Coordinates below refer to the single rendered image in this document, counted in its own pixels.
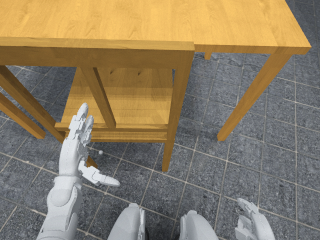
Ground robot left thigh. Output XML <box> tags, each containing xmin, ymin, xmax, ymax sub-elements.
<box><xmin>107</xmin><ymin>207</ymin><xmax>146</xmax><ymax>240</ymax></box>

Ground robot right thigh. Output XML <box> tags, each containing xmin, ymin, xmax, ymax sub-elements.
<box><xmin>180</xmin><ymin>213</ymin><xmax>219</xmax><ymax>240</ymax></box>

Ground robot thigh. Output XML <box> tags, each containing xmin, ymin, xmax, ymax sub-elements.
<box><xmin>180</xmin><ymin>213</ymin><xmax>219</xmax><ymax>240</ymax></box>
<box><xmin>107</xmin><ymin>207</ymin><xmax>146</xmax><ymax>240</ymax></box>

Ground robot left forearm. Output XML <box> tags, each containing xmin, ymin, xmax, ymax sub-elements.
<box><xmin>36</xmin><ymin>175</ymin><xmax>83</xmax><ymax>240</ymax></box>

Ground chair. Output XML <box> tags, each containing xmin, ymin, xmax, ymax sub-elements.
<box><xmin>0</xmin><ymin>36</ymin><xmax>195</xmax><ymax>172</ymax></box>

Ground table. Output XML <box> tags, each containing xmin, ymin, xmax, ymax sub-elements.
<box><xmin>0</xmin><ymin>0</ymin><xmax>311</xmax><ymax>141</ymax></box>

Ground right robot hand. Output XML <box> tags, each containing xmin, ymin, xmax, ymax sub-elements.
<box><xmin>235</xmin><ymin>198</ymin><xmax>275</xmax><ymax>240</ymax></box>

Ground left robot hand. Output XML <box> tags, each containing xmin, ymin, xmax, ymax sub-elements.
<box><xmin>59</xmin><ymin>103</ymin><xmax>120</xmax><ymax>187</ymax></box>

